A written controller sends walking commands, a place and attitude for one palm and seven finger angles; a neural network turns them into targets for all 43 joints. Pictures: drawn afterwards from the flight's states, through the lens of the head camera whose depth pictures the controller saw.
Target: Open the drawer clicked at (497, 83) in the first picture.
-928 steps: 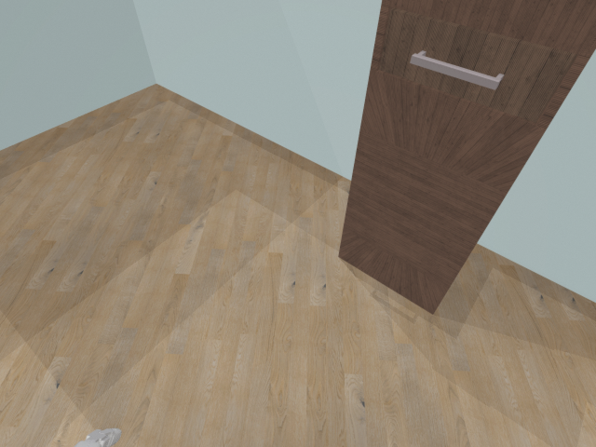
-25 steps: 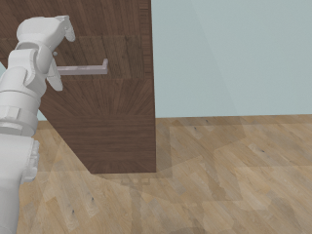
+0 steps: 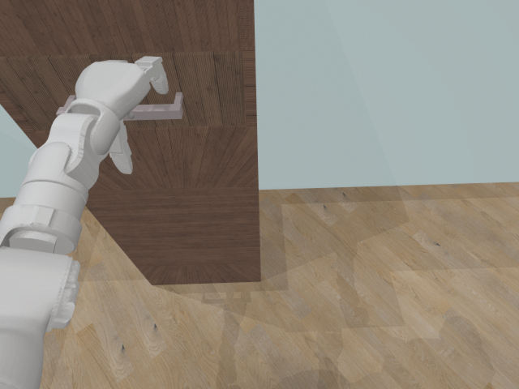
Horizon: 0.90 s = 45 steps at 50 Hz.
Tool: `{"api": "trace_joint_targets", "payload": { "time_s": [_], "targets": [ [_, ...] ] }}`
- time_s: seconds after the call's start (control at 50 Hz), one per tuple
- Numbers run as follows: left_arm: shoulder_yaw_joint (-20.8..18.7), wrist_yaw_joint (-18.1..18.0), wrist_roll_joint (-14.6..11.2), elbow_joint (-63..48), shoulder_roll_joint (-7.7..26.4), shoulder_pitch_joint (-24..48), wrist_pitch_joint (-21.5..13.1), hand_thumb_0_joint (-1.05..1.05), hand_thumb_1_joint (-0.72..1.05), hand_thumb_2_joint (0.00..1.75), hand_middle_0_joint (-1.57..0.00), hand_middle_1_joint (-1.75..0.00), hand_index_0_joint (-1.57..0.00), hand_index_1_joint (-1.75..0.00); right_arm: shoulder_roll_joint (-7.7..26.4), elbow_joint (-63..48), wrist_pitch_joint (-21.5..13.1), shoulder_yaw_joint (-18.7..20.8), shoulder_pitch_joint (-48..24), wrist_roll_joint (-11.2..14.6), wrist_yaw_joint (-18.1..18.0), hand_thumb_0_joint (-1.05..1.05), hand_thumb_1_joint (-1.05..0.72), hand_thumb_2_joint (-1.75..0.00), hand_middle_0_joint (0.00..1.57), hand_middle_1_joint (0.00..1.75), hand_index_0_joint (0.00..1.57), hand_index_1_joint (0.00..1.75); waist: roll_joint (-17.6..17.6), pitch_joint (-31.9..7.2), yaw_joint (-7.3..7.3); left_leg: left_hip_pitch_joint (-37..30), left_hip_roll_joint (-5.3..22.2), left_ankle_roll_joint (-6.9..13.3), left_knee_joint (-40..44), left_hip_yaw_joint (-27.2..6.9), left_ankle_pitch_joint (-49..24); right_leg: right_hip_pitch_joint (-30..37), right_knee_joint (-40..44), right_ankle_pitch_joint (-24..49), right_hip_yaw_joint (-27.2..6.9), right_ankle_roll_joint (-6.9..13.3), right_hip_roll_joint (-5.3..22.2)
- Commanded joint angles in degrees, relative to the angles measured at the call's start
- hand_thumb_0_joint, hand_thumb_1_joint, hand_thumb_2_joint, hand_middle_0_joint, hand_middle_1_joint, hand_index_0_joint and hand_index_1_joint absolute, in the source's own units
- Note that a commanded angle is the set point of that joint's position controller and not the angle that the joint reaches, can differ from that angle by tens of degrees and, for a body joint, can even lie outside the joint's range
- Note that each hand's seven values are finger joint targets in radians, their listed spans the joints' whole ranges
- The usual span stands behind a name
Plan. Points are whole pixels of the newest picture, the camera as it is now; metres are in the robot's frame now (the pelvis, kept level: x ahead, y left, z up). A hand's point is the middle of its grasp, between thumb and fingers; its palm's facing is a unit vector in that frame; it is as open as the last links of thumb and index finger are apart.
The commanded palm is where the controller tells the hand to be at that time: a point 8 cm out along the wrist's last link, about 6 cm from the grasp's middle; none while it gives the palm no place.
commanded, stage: move the hooked fingers above the handle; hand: left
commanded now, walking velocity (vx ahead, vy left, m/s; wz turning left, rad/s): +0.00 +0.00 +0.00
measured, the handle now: (123, 106) +0.53 +0.23 +0.14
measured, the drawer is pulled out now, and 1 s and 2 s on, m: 0.00 0.00 0.00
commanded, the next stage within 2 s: none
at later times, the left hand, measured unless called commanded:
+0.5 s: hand (96, 92) +0.48 +0.23 +0.20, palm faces -0.05 +0.01 -1.00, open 13.3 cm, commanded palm +0.48 +0.24 +0.25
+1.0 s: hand (102, 98) +0.48 +0.23 +0.19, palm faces -0.01 -0.01 -1.00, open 13.7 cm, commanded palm +0.47 +0.23 +0.25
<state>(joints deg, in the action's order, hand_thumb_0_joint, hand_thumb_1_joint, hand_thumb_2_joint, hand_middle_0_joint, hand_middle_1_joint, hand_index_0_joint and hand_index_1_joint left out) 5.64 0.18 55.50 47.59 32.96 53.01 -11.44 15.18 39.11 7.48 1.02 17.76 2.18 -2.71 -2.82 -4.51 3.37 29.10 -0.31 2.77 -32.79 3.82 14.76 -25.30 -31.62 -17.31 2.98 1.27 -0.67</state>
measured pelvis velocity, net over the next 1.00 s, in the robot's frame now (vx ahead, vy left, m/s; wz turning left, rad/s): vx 0.01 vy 0.00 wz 0.01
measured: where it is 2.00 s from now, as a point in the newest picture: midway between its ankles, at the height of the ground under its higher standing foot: outside the picture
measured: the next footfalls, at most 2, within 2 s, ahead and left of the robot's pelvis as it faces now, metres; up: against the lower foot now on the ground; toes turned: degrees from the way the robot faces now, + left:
none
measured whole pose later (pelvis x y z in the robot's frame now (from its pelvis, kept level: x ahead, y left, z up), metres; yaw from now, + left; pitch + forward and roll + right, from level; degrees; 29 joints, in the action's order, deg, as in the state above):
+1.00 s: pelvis +0.01 +0.00 +0.00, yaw +0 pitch +9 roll -1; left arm 6.6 6.5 53.8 48.4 34.9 55.1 -4.6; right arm 15.1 39.6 9.1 0.9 16.1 3.3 -2.6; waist -3.4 -5.3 2.4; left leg 25.1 -0.5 2.5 -30.7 3.4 14.8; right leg -21.1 -29.3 -17.4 3.2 1.4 -0.7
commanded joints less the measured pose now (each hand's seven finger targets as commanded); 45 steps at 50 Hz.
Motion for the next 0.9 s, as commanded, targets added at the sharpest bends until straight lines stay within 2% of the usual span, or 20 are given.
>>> {"api": "trace_joint_targets", "payload": {
  "time_s": [0.0,0.06,0.1,0.16,0.26,0.32,0.36,0.4,0.42,0.5,0.52,0.56,0.58,0.62,0.64,0.7,0.74,0.76,0.84,0.88],
  "targets": [
    [-12.87,-8.92,0.45,-9.52,25.74,43.08,9.93,0.00,-0.50,0.30,-0.30,-1.20,-0.30,-1.20,8.59,-3.44,-1.53,2.60,2.67,0.60,-0.08,0.00,-0.90,-0.90,0.20,0.30,0.20,0.30,-3.91,-26.50,0.08,-18.72,0.05,-0.74,2.26,-4.28,-22.46,5.75,2.90,16.80,-1.87,0.80,-1.91],
    [-14.28,-8.94,1.73,-8.81,28.50,43.77,11.97,0.00,-0.50,0.30,-0.30,-1.20,-0.30,-1.20,8.58,-3.27,-1.28,2.20,1.62,0.61,-0.39,0.00,-0.90,-0.90,0.20,0.30,0.20,0.30,-3.48,-28.14,-0.49,-18.58,-0.16,-0.51,2.71,-3.86,-22.01,8.52,3.34,17.47,-2.21,0.75,-1.76],
    [-12.96,-7.92,2.09,-6.20,27.96,42.94,13.20,0.00,-0.50,0.30,-0.30,-1.20,-0.30,-1.20,8.40,-3.38,-1.06,1.76,0.69,0.91,-1.11,0.00,-0.90,-0.90,0.20,0.30,0.20,0.30,-1.16,-25.42,-0.09,-15.87,-0.39,-0.09,3.65,-3.21,-18.22,9.97,4.32,16.36,-2.71,0.39,-1.32],
    [-13.28,-6.21,2.43,-3.80,30.46,40.91,13.31,0.00,-0.50,0.30,-0.30,-1.20,-0.30,-1.20,8.59,-3.95,-0.93,1.15,-0.38,1.39,-2.47,0.00,-0.90,-0.90,0.20,0.30,0.20,0.30,2.18,-23.57,-0.24,-12.66,-0.53,0.41,4.92,-2.50,-14.01,13.25,5.50,15.38,-3.74,-0.19,-0.45],
    [-13.89,-2.74,1.80,-1.20,32.56,38.09,11.53,0.00,-0.50,0.30,-0.30,-1.20,-0.30,-1.20,8.77,-5.27,-0.99,0.92,-1.05,1.93,-3.99,0.00,-0.90,-0.90,0.20,0.30,0.20,0.30,2.93,-21.67,-0.49,-10.57,-0.59,0.57,5.94,-1.75,-10.21,15.65,6.66,13.72,-5.06,-0.70,0.56],
    [-10.97,-0.16,1.41,2.93,28.78,35.54,11.21,0.00,-0.50,0.30,-0.30,-1.20,-0.30,-1.20,9.10,-5.48,-1.37,1.12,-0.99,2.23,-4.27,0.00,-0.90,-0.90,0.20,0.30,0.20,0.30,5.46,-17.50,0.80,-9.08,-0.10,0.39,6.01,-1.47,-7.32,13.72,7.67,11.14,-5.71,-1.03,1.13],
    [-10.66,1.52,1.88,4.57,29.80,34.26,10.70,0.00,-0.50,0.30,-0.30,-1.20,-0.30,-1.20,9.89,-5.21,-1.48,1.16,-0.31,2.30,-4.44,0.00,-0.90,-0.90,0.20,0.30,0.20,0.30,4.81,-15.73,1.14,-7.67,-0.06,0.28,5.87,-1.34,-5.39,12.51,7.85,9.86,-6.29,-1.23,1.40],
    [-6.41,3.40,2.07,5.71,25.16,33.85,10.35,0.00,-0.50,0.30,-0.30,-1.20,-0.30,-1.20,10.05,-5.26,-1.79,1.28,0.51,2.44,-4.29,0.00,-0.90,-0.90,0.20,0.30,0.20,0.30,3.70,-13.62,2.38,-8.36,0.01,0.33,5.60,-1.36,-4.74,9.24,8.21,8.76,-6.00,-1.11,1.19],
    [-4.94,4.36,1.58,6.05,22.72,33.85,9.76,0.00,-0.50,0.30,-0.30,-1.20,-0.30,-1.20,10.18,-4.72,-1.99,1.55,1.10,2.40,-4.16,0.00,-0.90,-0.90,0.20,0.30,0.20,0.30,5.34,-14.30,3.11,-8.99,0.58,0.32,5.08,-1.43,-5.50,9.45,8.21,9.58,-6.38,-1.09,1.62],
    [-2.92,6.39,0.61,0.93,19.80,34.42,7.08,0.00,-0.50,0.30,-0.30,-1.20,-0.30,-1.20,10.10,-4.72,-1.91,2.31,2.73,2.17,-3.62,0.00,-0.90,-0.90,0.20,0.30,0.20,0.30,2.10,-16.60,3.31,-12.02,-0.02,0.66,3.88,-1.87,-8.11,7.73,7.73,12.01,-6.22,-0.83,0.99],
    [-3.67,6.76,-0.26,0.72,19.72,33.71,6.43,0.00,-0.50,0.30,-0.30,-1.20,-0.30,-1.20,10.23,-4.34,-1.85,2.48,3.01,1.97,-3.50,0.00,-0.90,-0.90,0.20,0.30,0.20,0.30,3.38,-17.08,3.32,-11.71,0.21,0.57,3.44,-2.08,-9.13,8.85,7.51,13.56,-6.53,-0.68,1.31],
    [-3.19,6.91,-0.85,-2.11,18.81,33.48,5.57,0.00,-0.50,0.30,-0.30,-1.20,-0.30,-1.20,10.03,-4.51,-1.47,2.72,3.02,1.89,-3.15,0.00,-0.90,-0.90,0.20,0.30,0.20,0.30,0.79,-18.15,2.83,-12.85,-0.26,0.57,3.01,-2.10,-10.93,8.58,6.78,15.45,-6.39,-0.52,0.99],
    [-4.78,6.73,-0.92,-3.11,20.13,33.23,5.18,0.00,-0.50,0.30,-0.30,-1.20,-0.30,-1.20,10.11,-4.29,-1.31,2.91,3.19,1.76,-2.99,0.00,-0.90,-0.90,0.20,0.30,0.20,0.30,0.35,-18.64,2.47,-13.44,-0.25,0.57,2.90,-2.25,-12.00,8.46,6.54,16.11,-5.99,-0.36,0.75],
    [-1.07,6.73,-1.48,-4.04,15.02,33.65,5.09,0.00,-0.50,0.30,-0.30,-1.20,-0.30,-1.20,9.80,-4.09,-1.23,3.06,3.15,1.73,-2.47,0.00,-0.90,-0.90,0.20,0.30,0.20,0.30,-0.38,-17.55,3.25,-14.63,-0.25,0.46,2.62,-2.48,-12.74,6.52,6.83,15.53,-5.73,-0.06,0.61],
    [-2.84,6.23,-1.68,-5.23,16.90,34.06,4.89,0.00,-0.50,0.30,-0.30,-1.20,-0.30,-1.20,9.91,-3.89,-1.18,3.22,3.21,1.70,-2.25,0.00,-0.90,-0.90,0.20,0.30,0.20,0.30,-0.70,-17.55,2.80,-15.00,-0.11,0.45,2.66,-2.73,-12.80,6.00,6.80,14.96,-5.47,-0.06,0.28],
    [-4.06,5.29,-1.43,-7.95,17.43,33.76,4.87,0.00,-0.50,0.30,-0.30,-1.20,-0.30,-1.20,9.69,-3.96,-0.84,3.60,3.47,1.26,-1.64,0.00,-0.90,-0.90,0.20,0.30,0.20,0.30,-2.86,-20.29,1.99,-17.70,-0.47,0.46,2.27,-3.06,-16.50,6.12,5.80,16.71,-4.63,0.48,-0.40],
    [-2.44,5.09,-2.33,-10.03,14.55,33.68,4.94,0.00,-0.50,0.30,-0.30,-1.20,-0.30,-1.20,9.25,-4.12,-0.66,3.71,2.78,1.17,-1.21,0.00,-0.90,-0.90,0.20,0.30,0.20,0.30,-2.57,-21.23,2.06,-19.55,-0.39,0.53,1.84,-3.11,-18.95,6.34,5.67,18.59,-4.56,0.49,-0.40],
    [-4.77,4.76,-2.48,-9.81,16.61,32.23,5.12,0.00,-0.50,0.30,-0.30,-1.20,-0.30,-1.20,9.47,-3.97,-0.46,3.88,2.92,1.05,-1.03,0.00,-0.90,-0.90,0.20,0.30,0.20,0.30,-1.58,-21.15,1.52,-19.41,-0.32,0.52,1.97,-3.35,-19.21,6.74,5.47,18.76,-4.16,0.53,-0.63],
    [-4.11,4.19,-3.22,-10.60,15.12,32.77,5.89,0.00,-0.50,0.30,-0.30,-1.20,-0.30,-1.20,9.21,-4.34,-0.19,3.48,1.52,1.21,-0.59,0.00,-0.90,-0.90,0.20,0.30,0.20,0.30,0.31,-19.63,1.35,-19.78,-0.29,0.55,2.53,-3.79,-20.63,6.36,5.34,18.77,-3.34,0.53,-0.90],
    [-5.76,3.60,-2.65,-10.23,16.85,32.17,6.60,0.00,-0.50,0.30,-0.30,-1.20,-0.30,-1.20,9.21,-4.49,-0.01,3.36,1.20,1.14,-0.54,0.00,-0.90,-0.90,0.20,0.30,0.20,0.30,0.50,-19.56,0.80,-19.64,-0.28,0.46,2.68,-3.85,-20.79,6.16,5.08,18.13,-2.89,0.55,-1.04]
  ]
}}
